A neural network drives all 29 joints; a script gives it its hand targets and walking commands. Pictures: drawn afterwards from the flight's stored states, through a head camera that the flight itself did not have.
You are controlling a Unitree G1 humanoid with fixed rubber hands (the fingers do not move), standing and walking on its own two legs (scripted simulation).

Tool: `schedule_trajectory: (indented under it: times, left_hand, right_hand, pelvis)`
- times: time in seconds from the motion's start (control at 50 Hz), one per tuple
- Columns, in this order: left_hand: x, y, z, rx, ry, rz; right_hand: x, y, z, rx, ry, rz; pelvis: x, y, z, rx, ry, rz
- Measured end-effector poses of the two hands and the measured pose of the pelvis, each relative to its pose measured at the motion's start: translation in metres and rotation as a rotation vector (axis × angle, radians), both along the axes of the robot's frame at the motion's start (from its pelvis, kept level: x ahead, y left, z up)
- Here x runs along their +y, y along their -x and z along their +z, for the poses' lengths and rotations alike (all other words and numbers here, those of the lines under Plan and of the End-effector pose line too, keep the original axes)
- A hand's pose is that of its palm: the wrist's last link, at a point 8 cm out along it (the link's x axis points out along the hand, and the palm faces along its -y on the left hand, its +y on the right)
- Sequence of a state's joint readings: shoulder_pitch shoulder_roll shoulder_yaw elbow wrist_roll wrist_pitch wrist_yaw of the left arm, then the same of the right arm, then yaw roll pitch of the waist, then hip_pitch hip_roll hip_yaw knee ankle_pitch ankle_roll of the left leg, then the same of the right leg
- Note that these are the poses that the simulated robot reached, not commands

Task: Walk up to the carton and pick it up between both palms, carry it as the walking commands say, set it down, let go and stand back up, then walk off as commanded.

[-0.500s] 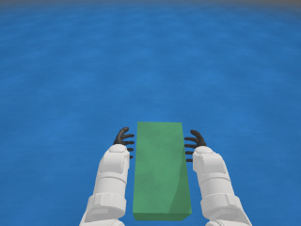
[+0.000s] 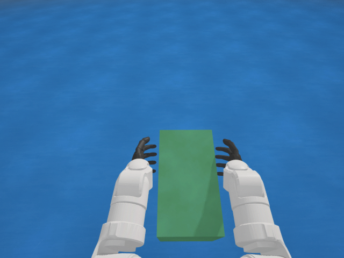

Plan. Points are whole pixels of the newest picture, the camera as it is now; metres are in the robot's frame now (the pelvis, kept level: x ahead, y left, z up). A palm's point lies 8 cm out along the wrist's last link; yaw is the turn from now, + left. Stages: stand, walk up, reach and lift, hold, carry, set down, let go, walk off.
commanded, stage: carry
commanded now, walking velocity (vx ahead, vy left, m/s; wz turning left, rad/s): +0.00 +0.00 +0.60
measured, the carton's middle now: (186, 185) +0.34 -0.01 -0.02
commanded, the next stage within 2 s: none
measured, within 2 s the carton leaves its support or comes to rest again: neither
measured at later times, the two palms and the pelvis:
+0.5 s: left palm (123, 129) +0.38 +0.14 +0.15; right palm (212, 129) +0.40 -0.07 +0.13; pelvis -0.02 -0.02 +0.01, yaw +11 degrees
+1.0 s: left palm (60, 173) +0.29 +0.27 +0.10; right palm (149, 140) +0.40 +0.09 +0.09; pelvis -0.03 -0.03 +0.00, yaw +28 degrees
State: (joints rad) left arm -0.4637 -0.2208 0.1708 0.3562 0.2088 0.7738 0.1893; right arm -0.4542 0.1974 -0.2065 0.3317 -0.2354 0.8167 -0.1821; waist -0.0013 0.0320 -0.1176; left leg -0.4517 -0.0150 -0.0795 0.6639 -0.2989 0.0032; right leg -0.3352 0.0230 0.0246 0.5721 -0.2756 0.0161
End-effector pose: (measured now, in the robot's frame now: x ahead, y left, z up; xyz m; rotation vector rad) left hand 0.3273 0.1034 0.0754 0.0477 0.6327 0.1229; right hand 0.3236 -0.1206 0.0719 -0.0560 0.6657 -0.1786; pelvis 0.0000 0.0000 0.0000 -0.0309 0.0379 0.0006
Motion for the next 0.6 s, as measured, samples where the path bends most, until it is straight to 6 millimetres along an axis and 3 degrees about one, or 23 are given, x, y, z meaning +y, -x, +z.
schedule_trajectory:
  times: [0.16,0.28,0.36,0.48,0.6]
  left_hand:
    - [0.027,-0.025,0.022,0.069,-0.055,0.144]
    - [0.039,-0.049,0.061,0.130,-0.085,0.189]
    - [0.038,-0.058,0.083,0.129,-0.118,0.220]
    - [0.033,-0.050,0.079,0.181,-0.104,0.270]
    - [0.049,-0.043,0.067,0.173,-0.059,0.308]
  right_hand:
    - [0.037,-0.034,0.020,0.069,0.026,0.014]
    - [0.049,-0.063,0.044,0.132,0.009,0.085]
    - [0.050,-0.079,0.059,0.134,-0.027,0.109]
    - [0.046,-0.076,0.055,0.188,-0.029,0.115]
    - [0.061,-0.077,0.048,0.178,-0.037,0.134]
  pelvis:
    - [0.012,0.010,-0.004,0.049,-0.022,0.033]
    - [0.001,0.021,0.003,0.093,0.002,0.073]
    - [-0.012,0.023,-0.003,0.104,0.002,0.101]
    - [-0.020,0.018,0.008,0.109,-0.053,0.179]
    - [-0.014,0.015,0.011,0.116,-0.082,0.241]
